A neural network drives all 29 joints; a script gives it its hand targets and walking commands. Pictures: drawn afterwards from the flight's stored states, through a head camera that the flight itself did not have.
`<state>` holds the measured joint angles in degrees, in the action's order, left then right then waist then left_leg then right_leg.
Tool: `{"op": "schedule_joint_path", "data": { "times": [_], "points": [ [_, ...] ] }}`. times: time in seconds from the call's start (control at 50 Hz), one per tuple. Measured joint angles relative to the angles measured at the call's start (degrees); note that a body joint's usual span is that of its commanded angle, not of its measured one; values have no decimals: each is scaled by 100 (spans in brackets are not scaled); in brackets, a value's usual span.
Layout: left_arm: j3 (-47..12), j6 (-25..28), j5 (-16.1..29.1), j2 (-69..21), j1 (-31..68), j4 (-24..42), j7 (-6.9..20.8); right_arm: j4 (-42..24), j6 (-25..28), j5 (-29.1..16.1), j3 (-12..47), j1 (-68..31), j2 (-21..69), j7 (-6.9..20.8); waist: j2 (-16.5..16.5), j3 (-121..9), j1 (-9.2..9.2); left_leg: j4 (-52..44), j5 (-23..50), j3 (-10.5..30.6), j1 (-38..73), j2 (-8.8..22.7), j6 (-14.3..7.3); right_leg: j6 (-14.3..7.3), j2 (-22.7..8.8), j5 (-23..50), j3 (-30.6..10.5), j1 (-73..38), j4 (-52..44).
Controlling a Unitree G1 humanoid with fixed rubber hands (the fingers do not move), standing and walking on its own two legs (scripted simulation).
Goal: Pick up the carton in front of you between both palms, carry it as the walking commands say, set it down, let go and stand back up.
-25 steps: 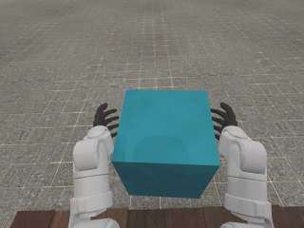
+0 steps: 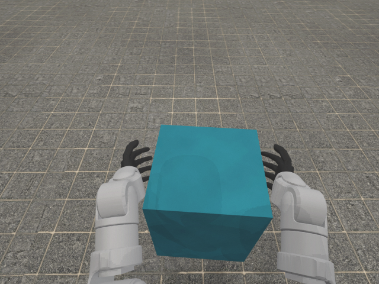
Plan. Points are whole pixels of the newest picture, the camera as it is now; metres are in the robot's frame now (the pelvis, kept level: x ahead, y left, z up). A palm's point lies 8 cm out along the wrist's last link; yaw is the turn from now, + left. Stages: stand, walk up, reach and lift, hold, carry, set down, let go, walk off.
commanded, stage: carry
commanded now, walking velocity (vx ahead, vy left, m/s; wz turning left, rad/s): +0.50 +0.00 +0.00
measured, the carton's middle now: (204, 196) +0.33 +0.00 +0.00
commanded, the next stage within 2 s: none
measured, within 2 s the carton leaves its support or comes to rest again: neither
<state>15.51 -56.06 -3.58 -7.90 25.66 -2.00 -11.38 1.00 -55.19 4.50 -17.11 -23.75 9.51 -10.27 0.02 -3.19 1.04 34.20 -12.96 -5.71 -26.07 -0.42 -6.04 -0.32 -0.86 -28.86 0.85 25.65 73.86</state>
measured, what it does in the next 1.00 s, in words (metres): walks ahead: right foot, then left foot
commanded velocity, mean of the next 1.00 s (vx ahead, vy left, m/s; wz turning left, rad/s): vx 0.50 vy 0.00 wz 0.00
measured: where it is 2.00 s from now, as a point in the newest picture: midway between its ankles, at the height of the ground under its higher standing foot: (192, 139)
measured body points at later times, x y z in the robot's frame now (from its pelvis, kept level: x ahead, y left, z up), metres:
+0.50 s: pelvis +0.32 -0.02 -0.02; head +0.33 -0.03 +0.43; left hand +0.65 +0.15 +0.07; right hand +0.67 -0.17 +0.07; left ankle +0.16 +0.07 -0.63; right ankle +0.39 -0.07 -0.74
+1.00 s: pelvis +0.63 +0.02 -0.01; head +0.65 +0.02 +0.44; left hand +0.97 +0.17 +0.06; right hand +0.97 -0.14 +0.07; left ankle +0.71 +0.09 -0.74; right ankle +0.46 -0.07 -0.65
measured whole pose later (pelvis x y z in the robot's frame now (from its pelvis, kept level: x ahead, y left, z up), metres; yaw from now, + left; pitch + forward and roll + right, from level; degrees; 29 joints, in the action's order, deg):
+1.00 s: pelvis +0.63 +0.02 -0.01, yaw -2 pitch +4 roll +0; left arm 15.3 -54.8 -2.8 -7.5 22.4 0.8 -10.4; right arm 1.2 -54.4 4.9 -15.6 -24.3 9.5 -10.7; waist -0.9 -2.8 0.6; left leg 29.0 -8.2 -10.7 -25.4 -0.1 -5.5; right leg -1.7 0.7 -24.9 2.2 16.6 63.9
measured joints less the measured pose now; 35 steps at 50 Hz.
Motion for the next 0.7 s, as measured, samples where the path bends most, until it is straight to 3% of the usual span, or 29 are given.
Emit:
{"op": "schedule_joint_path", "data": {
  "times": [0.08, 0.18, 0.3, 0.36, 0.4, 0.44, 0.48, 0.5, 0.56, 0.7],
  "points": [
    [101, 201, -61, -125, -185, 57, 57, -105, 149, -175, 7, 242, 82, 78, -46, 204, 89, -375, -184, -26, 491, -76, 18, -58, -106, 678, 115, 976, -489],
    [1, 528, -80, -107, -388, 345, 49, -265, 440, -249, 161, 306, 80, 74, -78, 274, 173, -782, -462, 5, 1135, -168, 18, -94, -187, 1421, 157, 1576, -1770],
    [-71, 565, -7, 13, -505, 682, -8, -495, 449, -278, 376, 278, 70, -7, -126, 93, 272, -1033, -1077, 87, 2032, -288, 127, -267, -100, 2688, 381, 1390, -3589],
    [-101, 505, 10, 64, -461, 665, -47, -561, 328, -276, 445, 250, 13, -80, -92, -56, 234, -856, -1518, 77, 2460, -285, 212, -419, 68, 2979, 641, 878, -4429],
    [-137, 456, 7, 49, -350, 494, -54, -572, 214, -249, 433, 250, -81, -127, -55, -132, 97, 157, -1560, -20, 2382, -189, 298, -576, 177, 2751, 778, 372, -4650],
    [-163, 422, 0, 1, -176, 284, -69, -412, 170, -220, 390, 138, -257, -160, 99, -108, -142, 2167, -1388, 255, 1637, -130, 438, -716, 305, 2128, 834, 394, -4102],
    [-211, 301, 60, -18, -141, 174, -45, -255, 140, -163, 292, 117, -295, -185, 56, -80, -339, 3620, -1349, 450, 824, -198, 425, -689, 345, 1872, 803, 225, -4018],
    [-215, 244, 100, -26, -179, 162, -15, -186, 119, -120, 220, 104, -256, -183, 33, -67, -397, 3895, -1267, 474, 472, -170, 412, -674, 360, 1816, 785, 91, -4094],
    [-175, 164, 186, -63, -297, 190, 85, -55, 91, 28, 39, 36, -123, -138, 7, -4, -441, 3628, -989, 468, -387, 59, 430, -677, 371, 1685, 757, -359, -4437],
    [-173, 259, 198, -136, -293, 481, 103, -284, 166, -17, 63, -28, -161, -102, 24, 67, -358, 1574, 25, 351, -1307, 521, 581, -595, 379, 1363, 628, -1344, -5143]
  ]
}}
